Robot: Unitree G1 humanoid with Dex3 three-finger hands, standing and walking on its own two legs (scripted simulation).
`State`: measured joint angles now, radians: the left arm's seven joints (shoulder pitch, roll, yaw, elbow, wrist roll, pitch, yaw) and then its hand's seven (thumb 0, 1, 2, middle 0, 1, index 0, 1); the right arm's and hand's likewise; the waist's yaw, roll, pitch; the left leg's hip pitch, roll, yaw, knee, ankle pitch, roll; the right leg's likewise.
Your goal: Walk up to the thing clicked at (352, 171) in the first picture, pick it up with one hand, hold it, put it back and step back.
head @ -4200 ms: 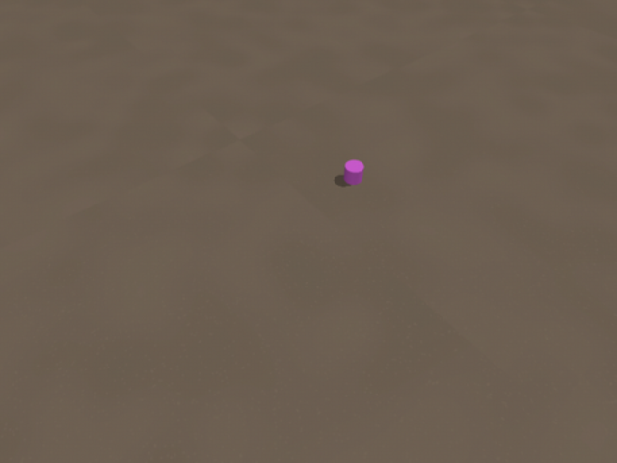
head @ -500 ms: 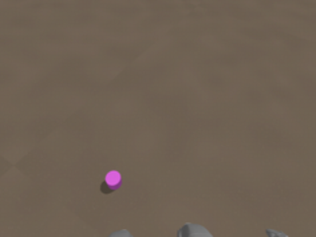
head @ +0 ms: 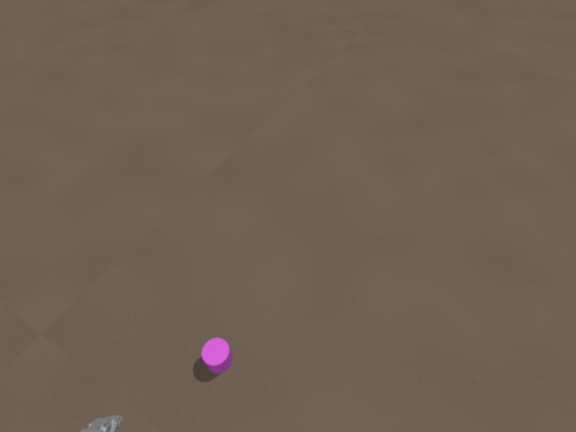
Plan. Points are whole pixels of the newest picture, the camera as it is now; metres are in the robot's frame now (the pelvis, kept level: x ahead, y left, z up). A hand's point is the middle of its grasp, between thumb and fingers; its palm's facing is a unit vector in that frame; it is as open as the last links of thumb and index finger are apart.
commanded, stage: walk up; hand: left
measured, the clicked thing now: (217, 355) +0.46 +0.25 -0.73
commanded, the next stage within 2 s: stand in 0.74 s
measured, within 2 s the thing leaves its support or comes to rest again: neither
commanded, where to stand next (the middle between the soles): +0.07 +0.01 m, yaw +1 degrees
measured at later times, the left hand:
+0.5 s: hand out of the picture +0.07 +0.25 -0.15, palm faces +0.01 -0.94 -0.33, open 7.4 cm
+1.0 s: hand out of the picture +0.10 +0.25 -0.15, palm faces +0.00 -0.94 -0.34, open 7.4 cm
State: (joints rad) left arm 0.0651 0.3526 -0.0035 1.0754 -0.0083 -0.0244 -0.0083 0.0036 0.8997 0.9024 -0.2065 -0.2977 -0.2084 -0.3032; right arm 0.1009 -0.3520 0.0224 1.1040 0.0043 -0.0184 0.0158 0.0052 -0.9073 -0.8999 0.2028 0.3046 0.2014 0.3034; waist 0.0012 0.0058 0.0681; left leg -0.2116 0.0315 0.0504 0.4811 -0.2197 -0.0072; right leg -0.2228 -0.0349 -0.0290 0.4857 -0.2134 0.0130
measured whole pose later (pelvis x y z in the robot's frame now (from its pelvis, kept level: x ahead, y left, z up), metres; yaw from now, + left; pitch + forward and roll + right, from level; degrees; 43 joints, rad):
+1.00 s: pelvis +0.03 +0.00 +0.01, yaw +1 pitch -1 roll +0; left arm 0.08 0.35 0.01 1.16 0.01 -0.01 -0.01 0.00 0.90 0.90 -0.21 -0.30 -0.21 -0.30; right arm 0.08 -0.35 0.00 1.15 -0.01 -0.02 0.01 0.00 -0.91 -0.90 0.20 0.30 0.20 0.30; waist 0.00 0.00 0.04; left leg -0.12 0.02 0.04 0.31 -0.16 -0.01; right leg -0.13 -0.04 -0.05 0.32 -0.17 0.02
